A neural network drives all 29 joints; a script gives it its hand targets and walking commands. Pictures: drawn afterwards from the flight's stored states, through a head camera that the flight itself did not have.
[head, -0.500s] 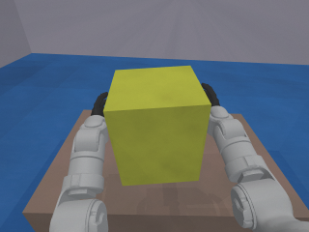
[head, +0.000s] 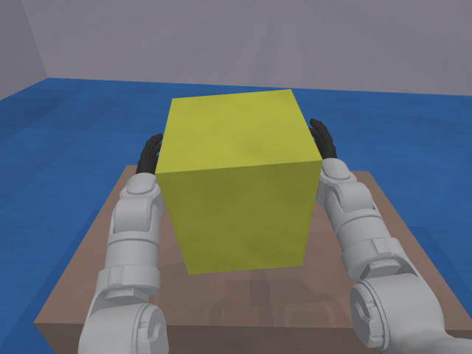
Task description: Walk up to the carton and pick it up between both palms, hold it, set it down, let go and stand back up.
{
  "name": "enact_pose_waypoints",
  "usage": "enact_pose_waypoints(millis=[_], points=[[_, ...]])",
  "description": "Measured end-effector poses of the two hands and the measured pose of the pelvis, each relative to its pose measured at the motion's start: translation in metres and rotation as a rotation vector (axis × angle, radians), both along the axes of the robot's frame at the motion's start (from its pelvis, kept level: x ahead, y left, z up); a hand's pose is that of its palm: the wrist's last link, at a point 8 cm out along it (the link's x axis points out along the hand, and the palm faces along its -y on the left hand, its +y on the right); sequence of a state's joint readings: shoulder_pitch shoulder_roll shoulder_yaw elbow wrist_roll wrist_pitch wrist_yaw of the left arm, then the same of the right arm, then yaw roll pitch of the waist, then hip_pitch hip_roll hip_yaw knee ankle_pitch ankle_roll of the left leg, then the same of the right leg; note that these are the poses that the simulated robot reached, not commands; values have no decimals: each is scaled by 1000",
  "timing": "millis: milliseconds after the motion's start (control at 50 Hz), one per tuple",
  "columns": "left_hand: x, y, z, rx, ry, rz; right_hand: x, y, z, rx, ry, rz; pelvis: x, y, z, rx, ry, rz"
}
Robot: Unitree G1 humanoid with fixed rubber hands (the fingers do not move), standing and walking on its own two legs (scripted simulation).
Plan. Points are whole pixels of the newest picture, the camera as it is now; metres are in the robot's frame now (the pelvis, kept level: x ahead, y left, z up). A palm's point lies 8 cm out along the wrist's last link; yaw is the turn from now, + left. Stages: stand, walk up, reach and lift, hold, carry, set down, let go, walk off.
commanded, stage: set down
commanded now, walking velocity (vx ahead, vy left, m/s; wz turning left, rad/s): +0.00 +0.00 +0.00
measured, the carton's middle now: (238, 183) +0.38 +0.00 +0.18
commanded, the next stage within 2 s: none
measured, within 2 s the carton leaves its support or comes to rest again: neither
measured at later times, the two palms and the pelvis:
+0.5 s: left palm (150, 201) +0.38 +0.16 +0.14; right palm (309, 181) +0.40 -0.14 +0.16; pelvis +0.03 -0.01 +0.00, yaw +0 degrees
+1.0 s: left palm (154, 207) +0.39 +0.15 +0.12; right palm (306, 187) +0.42 -0.15 +0.14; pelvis +0.03 -0.01 +0.00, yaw +0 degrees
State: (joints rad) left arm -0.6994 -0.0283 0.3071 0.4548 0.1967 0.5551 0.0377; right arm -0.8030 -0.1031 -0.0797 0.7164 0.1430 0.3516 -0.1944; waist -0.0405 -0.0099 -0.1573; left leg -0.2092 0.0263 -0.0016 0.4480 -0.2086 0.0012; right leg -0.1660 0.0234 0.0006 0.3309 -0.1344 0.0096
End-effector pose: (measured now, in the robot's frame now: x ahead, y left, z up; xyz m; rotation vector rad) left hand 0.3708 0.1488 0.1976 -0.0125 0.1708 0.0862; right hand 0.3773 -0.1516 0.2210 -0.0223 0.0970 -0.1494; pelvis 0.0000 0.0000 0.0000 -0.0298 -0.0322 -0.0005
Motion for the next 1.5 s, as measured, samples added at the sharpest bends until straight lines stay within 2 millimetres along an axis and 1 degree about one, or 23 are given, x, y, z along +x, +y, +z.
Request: enact_pose_waypoints(millis=[60, 120, 240, 340, 440, 600, 680, 840, 1080, 1240, 1500], points=[[3, 1, -5, -6, -7, 0, 5, 1, -1, 33, -34, 7, 2, -2, 0, 3, -11, 1], [8, 1, -15, -7, 7, -3, 11, 1, -8, 28, -41, 13, 4, -6, 1, 8, -16, 1], [15, -1, -41, 2, 37, 5, 21, 0, -34, 40, -25, 20, 14, -9, 2, 12, -2, 1], [13, 1, -54, 46, 48, 21, 25, 2, -53, 21, -16, 39, 23, -8, 2, 11, 9, 1], [10, 5, -59, 64, 42, 30, 25, 6, -58, 10, -23, 51, 26, -7, 3, 9, 13, 1], [6, 10, -57, 58, 25, 38, 23, 11, -53, 2, -41, 59, 23, -6, 3, 8, 6, 1], [5, 10, -58, 54, 23, 44, 23, 11, -54, 9, -43, 66, 22, -6, 3, 8, 5, 1], [7, 7, -70, 37, 42, 66, 30, 9, -69, 11, -28, 79, 24, -7, 3, 9, 7, 1], [17, 3, -82, 34, 46, 75, 40, 4, -89, 15, -25, 82, 34, -9, 3, 12, 20, 2], [16, 3, -93, 34, 58, 91, 43, 4, -103, 16, -13, 96, 37, -9, 3, 12, 25, 2], [12, 0, -110, 16, 78, 113, 45, 2, -119, 3, 11, 121, 38, -9, 3, 12, 26, 2]])
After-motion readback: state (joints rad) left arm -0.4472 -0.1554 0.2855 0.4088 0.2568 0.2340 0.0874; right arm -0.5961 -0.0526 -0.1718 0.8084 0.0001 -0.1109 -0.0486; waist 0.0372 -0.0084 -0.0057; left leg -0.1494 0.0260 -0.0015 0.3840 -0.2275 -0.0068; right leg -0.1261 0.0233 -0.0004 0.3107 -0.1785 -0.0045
